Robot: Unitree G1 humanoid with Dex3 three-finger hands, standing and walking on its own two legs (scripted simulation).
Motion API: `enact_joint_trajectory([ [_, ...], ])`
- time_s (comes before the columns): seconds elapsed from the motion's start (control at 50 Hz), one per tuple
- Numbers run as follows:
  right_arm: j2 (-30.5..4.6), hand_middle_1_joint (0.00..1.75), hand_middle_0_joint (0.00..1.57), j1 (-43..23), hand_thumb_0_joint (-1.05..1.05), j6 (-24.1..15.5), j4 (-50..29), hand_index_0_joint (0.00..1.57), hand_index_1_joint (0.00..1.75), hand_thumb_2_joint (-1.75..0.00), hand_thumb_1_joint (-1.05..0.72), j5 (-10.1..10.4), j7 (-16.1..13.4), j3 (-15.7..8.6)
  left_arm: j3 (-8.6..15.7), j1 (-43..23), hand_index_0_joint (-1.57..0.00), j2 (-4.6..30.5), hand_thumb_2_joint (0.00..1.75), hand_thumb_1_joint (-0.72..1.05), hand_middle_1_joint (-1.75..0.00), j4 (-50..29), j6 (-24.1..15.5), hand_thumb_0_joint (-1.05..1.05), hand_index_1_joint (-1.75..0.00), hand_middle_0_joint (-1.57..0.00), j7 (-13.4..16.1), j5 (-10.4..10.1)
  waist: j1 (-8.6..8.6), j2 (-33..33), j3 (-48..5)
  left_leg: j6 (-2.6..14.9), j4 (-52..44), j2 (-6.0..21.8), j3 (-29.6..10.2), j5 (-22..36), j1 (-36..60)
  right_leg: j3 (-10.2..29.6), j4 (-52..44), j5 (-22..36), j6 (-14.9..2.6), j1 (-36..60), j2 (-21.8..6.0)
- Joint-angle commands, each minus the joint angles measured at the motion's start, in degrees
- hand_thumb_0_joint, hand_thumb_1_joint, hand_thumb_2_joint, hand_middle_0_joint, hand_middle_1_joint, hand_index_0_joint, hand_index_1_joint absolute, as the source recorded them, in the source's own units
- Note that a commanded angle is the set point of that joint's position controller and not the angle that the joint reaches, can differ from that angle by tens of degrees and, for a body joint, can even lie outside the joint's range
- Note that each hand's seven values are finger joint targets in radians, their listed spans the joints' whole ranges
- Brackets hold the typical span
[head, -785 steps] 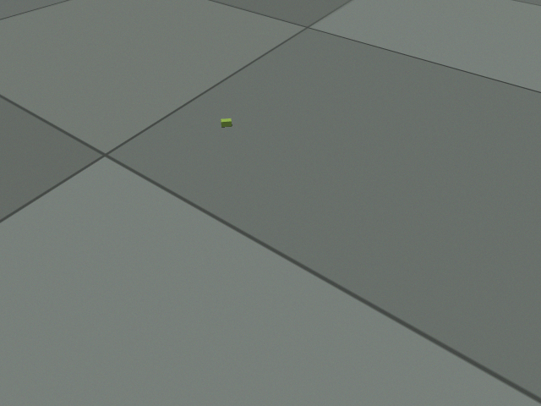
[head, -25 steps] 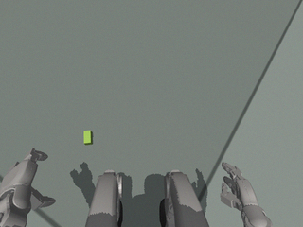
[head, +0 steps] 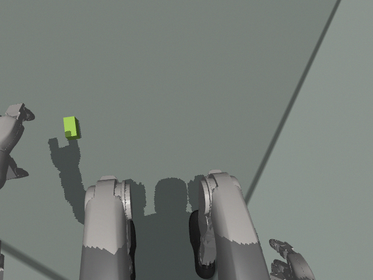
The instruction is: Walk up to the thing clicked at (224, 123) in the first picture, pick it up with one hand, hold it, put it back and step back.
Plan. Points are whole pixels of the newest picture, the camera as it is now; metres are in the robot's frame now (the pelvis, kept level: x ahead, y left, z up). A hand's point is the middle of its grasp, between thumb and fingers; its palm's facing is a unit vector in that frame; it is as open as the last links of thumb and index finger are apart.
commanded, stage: rise first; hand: left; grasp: from above
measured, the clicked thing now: (71, 128) +0.51 +0.31 -0.38
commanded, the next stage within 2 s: none
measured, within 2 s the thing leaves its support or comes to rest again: neither
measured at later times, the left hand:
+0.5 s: hand (33, 137) +0.43 +0.34 -0.21, palm faces -0.45 -0.09 -0.89, open 13.7 cm
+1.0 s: hand (42, 133) +0.45 +0.33 -0.24, palm faces -0.45 -0.11 -0.88, open 14.1 cm
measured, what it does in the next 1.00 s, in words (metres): lowers itself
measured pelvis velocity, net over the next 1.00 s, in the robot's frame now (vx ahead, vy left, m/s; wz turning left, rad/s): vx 0.01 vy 0.00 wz -0.06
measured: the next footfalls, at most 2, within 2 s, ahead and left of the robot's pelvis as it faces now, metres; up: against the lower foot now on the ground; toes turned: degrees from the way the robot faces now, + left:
none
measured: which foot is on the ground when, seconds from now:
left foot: down 0.00-1.00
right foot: down 0.00-1.00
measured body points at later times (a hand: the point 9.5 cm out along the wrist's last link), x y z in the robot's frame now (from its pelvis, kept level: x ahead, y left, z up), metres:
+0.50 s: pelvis +0.00 +0.00 -0.05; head +0.24 +0.07 +0.33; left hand +0.45 +0.34 -0.16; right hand +0.09 -0.27 -0.16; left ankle +0.09 +0.12 -0.36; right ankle +0.10 -0.12 -0.36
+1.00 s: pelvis +0.01 +0.00 -0.07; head +0.27 +0.07 +0.30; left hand +0.47 +0.34 -0.19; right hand +0.07 -0.27 -0.17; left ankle +0.09 +0.12 -0.36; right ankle +0.10 -0.12 -0.36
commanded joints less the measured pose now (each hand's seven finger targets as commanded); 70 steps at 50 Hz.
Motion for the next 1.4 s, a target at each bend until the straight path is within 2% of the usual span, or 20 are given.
enact_joint_trajectory([
  [0.0,-12.72,0.30,0.20,7.88,0.00,0.41,-3.43,0.20,0.30,-0.89,-0.86,-0.72,-0.27,-3.87,3.73,-15.58,-0.15,19.38,0.90,-0.39,-0.92,-3.91,-0.60,0.00,-0.90,-0.13,4.97,3.43,0.56,8.93,-37.27,1.32,-13.73,-1.64,2.49,4.09,26.84,-2.95,-12.18,4.56,-3.34,14.02,1.57],
  [0.04,-12.99,0.30,0.20,8.17,0.00,0.90,-2.74,0.20,0.30,-0.89,-0.87,-1.16,0.04,-3.43,2.48,-17.36,-0.15,18.60,0.90,-0.39,-0.91,-1.63,-0.58,0.00,-0.89,-0.14,5.96,5.16,-0.49,11.25,-35.82,0.98,-13.45,-1.47,1.81,4.33,27.31,-3.39,-10.33,5.17,-3.48,11.50,1.32],
  [0.14,-13.53,0.30,0.20,8.89,0.00,1.77,-2.01,0.20,0.30,-0.90,-0.88,-2.20,0.75,-3.07,2.79,-21.27,-0.14,20.70,0.92,-0.42,-0.90,0.53,-0.67,0.00,-0.89,-0.13,8.17,8.58,-1.10,14.25,-37.37,0.59,-11.60,-1.27,1.42,7.29,28.80,-3.79,-7.74,7.81,-3.58,9.15,1.22],
  [0.22,-13.38,0.30,0.20,9.27,0.00,1.96,-1.71,0.20,0.30,-0.90,-0.89,-3.00,1.21,-2.72,2.14,-24.03,-0.14,20.08,0.91,-0.43,-0.92,3.52,-0.68,0.00,-0.90,-0.13,9.27,9.32,-2.22,13.25,-36.27,0.93,-9.62,-1.38,1.77,6.79,26.36,-3.87,-7.02,7.68,-3.44,7.89,1.43],
  [0.34,-13.66,0.30,0.20,9.94,0.00,1.40,-1.42,0.20,0.30,-0.90,-0.89,-3.85,1.86,-2.08,1.28,-28.23,-0.11,19.31,0.93,-0.46,-0.97,6.57,0.12,0.00,-0.95,-0.09,10.53,8.89,-3.51,14.80,-36.40,0.81,-8.01,-1.07,1.33,6.50,26.32,-4.36,-5.47,7.95,-3.28,5.97,1.31],
  [0.42,-13.63,0.30,0.20,10.56,0.00,1.30,-1.14,0.20,0.30,-0.90,-0.90,-4.26,2.26,-1.42,1.50,-29.64,-0.11,20.61,0.93,-0.46,-0.97,8.40,0.48,0.00,-0.95,-0.10,10.80,9.48,-4.35,14.02,-36.48,1.15,-5.81,-1.09,2.07,7.72,24.14,-4.21,-5.15,9.58,-3.06,7.66,1.67],
  [0.68,-13.67,0.30,0.20,10.86,0.00,1.84,-1.48,0.20,0.30,-0.90,-0.89,-5.31,3.09,0.54,4.55,-29.21,-0.07,24.83,0.98,-0.53,-0.99,10.36,0.56,0.00,-0.98,-0.06,11.16,9.50,-4.39,14.50,-37.69,1.35,-2.49,-0.95,2.08,10.24,20.94,-4.94,-2.50,11.96,-2.87,10.06,2.34],
  [0.76,-14.27,0.30,0.20,11.01,0.00,2.01,-1.50,0.20,0.30,-0.90,-0.89,-5.41,3.35,0.69,3.66,-29.39,-0.06,24.34,0.99,-0.53,-0.99,11.38,0.60,0.00,-0.98,-0.06,11.35,9.69,-5.50,15.14,-36.12,1.23,-2.39,-0.67,1.24,9.91,21.18,-5.59,-1.81,12.03,-2.98,8.04,2.36],
  [0.8,-14.13,0.30,0.20,11.02,0.00,2.16,-1.34,0.20,0.30,-0.90,-0.90,-5.38,3.41,0.98,3.60,-28.89,-0.07,24.24,0.99,-0.54,-0.99,12.15,0.66,0.00,-0.99,-0.06,11.31,9.51,-5.14,15.17,-35.60,1.28,-2.20,-0.79,1.49,10.12,20.56,-5.40,-1.80,12.24,-3.00,8.46,2.46],
  [0.82,-14.54,0.30,0.20,11.26,0.00,2.10,-1.35,0.20,0.30,-0.90,-0.89,-5.55,3.52,0.95,3.89,-29.52,-0.07,24.93,0.99,-0.53,-0.99,11.90,0.59,0.00,-0.98,-0.06,11.30,9.43,-5.91,15.24,-35.71,1.30,-1.76,-0.66,1.31,10.22,20.66,-5.64,-1.64,12.37,-2.86,8.37,2.43],
  [0.88,-14.56,0.30,0.20,11.17,0.00,2.19,-1.16,0.20,0.30,-0.90,-0.89,-5.62,3.55,1.25,3.76,-29.67,-0.06,25.11,1.00,-0.54,-0.98,11.20,0.50,0.00,-0.98,-0.06,11.34,9.41,-5.41,16.37,-35.74,1.21,-1.52,-0.70,1.47,10.54,21.28,-5.59,-1.49,12.57,-2.94,7.82,2.53],
  [0.9,-14.76,0.30,0.20,11.36,0.00,2.19,-1.15,0.20,0.30,-0.90,-0.89,-5.76,3.61,1.38,3.72,-30.84,-0.06,25.48,1.00,-0.54,-0.98,11.16,0.35,0.00,-0.98,-0.06,11.44,9.45,-6.34,16.66,-35.19,1.24,-1.29,-0.68,1.46,9.80,20.32,-5.66,-1.46,12.18,-2.83,7.99,2.46],
  [0.98,-14.93,0.30,0.20,11.26,0.00,2.06,-0.93,0.20,0.30,-0.90,-0.89,-5.94,3.66,1.70,3.59,-30.38,-0.06,25.57,1.00,-0.54,-0.98,12.97,-0.09,0.00,-0.98,-0.06,11.81,9.55,-6.86,15.45,-33.88,1.29,-0.83,-0.68,1.06,8.43,18.62,-6.00,-0.96,11.04,-2.81,7.23,2.60],
  [1.04,-15.24,0.30,0.20,11.33,0.00,2.11,-0.98,0.20,0.30,-0.90,-0.89,-6.00,3.71,2.02,4.29,-30.92,-0.06,27.07,1.01,-0.55,-0.97,12.25,-0.36,0.00,-0.97,-0.06,12.02,10.03,-6.40,16.27,-34.62,1.18,-0.42,-0.64,0.98,9.83,19.48,-6.08,-0.47,12.18,-2.83,7.43,2.57],
  [1.08,-15.10,0.30,0.20,11.08,0.00,2.09,-1.03,0.20,0.30,-0.90,-0.89,-6.18,3.79,2.15,4.01,-30.25,-0.05,26.17,1.01,-0.55,-0.97,12.20,-0.24,0.00,-0.98,-0.06,12.30,10.01,-6.20,17.42,-35.43,1.09,-0.15,-0.56,1.25,10.86,20.69,-6.10,-0.48,13.02,-2.84,7.56,2.71],
  [1.16,-15.77,0.30,0.20,10.87,0.00,2.10,-1.10,0.20,0.30,-0.90,-0.90,-6.21,3.86,2.15,4.07,-31.29,-0.05,26.65,1.02,-0.57,-0.97,13.11,0.18,0.00,-0.98,-0.06,12.54,9.84,-7.06,16.93,-34.09,1.06,-0.54,-0.52,0.61,9.13,19.77,-6.55,-0.09,11.77,-2.84,5.79,2.63],
  [1.22,-15.58,0.30,0.20,10.42,0.00,2.11,-1.01,0.20,0.30,-0.90,-0.90,-6.26,3.83,2.30,3.21,-31.59,-0.05,26.69,1.03,-0.58,-0.97,12.78,0.02,0.00,-0.98,-0.07,12.19,10.38,-6.67,18.96,-34.31,0.72,-0.74,-0.47,0.36,8.81,20.84,-6.60,0.41,11.26,-3.10,4.90,2.64],
  [1.26,-15.73,0.30,0.20,10.61,0.00,2.21,-1.13,0.20,0.30,-0.90,-0.90,-6.25,3.90,2.51,4.15,-31.48,-0.05,27.47,1.03,-0.57,-0.97,13.11,0.03,0.00,-0.98,-0.06,12.35,10.15,-6.72,17.66,-34.47,0.94,-0.16,-0.62,0.49,9.44,19.97,-6.55,0.48,11.96,-2.92,5.87,2.63],
  [1.32,-15.66,0.30,0.20,11.06,0.00,2.03,-1.19,0.20,0.30,-0.90,-0.90,-6.55,4.09,2.85,3.72,-31.75,-0.04,27.36,1.05,-0.59,-0.96,14.01,-0.16,0.00,-0.98,-0.06,12.28,10.22,-8.02,16.29,-32.80,1.28,0.67,-0.69,0.84,9.25,18.06,-6.45,-0.01,12.04,-2.65,6.89,2.61],
  [1.38,-15.55,0.30,0.20,10.95,0.00,1.93,-1.04,0.20,0.30,-0.90,-0.90,-6.70,4.10,3.30,4.01,-31.05,-0.05,27.98,1.04,-0.58,-0.97,15.04,-0.34,0.00,-0.98,-0.07,12.40,10.14,-7.65,15.91,-33.02,1.48,1.69,-0.65,1.19,10.04,17.62,-6.19,-0.42,13.04,-2.41,8.16,2.80],
])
